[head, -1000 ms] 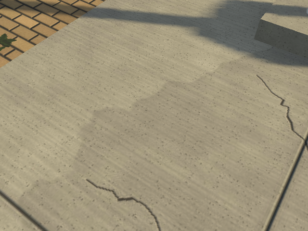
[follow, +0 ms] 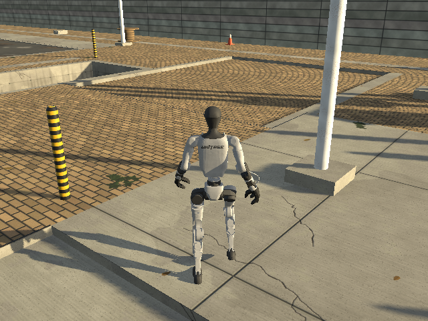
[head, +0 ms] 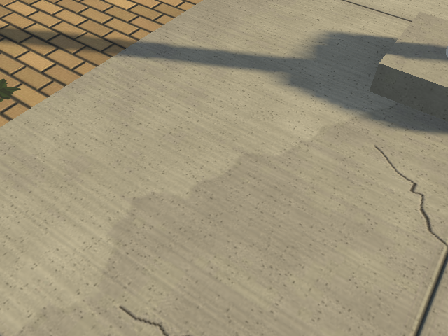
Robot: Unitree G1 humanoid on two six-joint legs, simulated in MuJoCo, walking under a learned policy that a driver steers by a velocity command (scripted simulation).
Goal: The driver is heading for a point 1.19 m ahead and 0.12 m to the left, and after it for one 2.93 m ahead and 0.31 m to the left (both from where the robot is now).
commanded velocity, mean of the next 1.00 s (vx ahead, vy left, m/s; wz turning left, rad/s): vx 0.94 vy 0.00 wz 0.39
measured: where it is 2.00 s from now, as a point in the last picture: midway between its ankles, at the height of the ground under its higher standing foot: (138, 123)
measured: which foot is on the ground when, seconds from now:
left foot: down 0.00-0.22, up 0.24-0.68, down 0.70-1.00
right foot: up 0.00-0.20, down 0.22-0.70, up 0.72-1.00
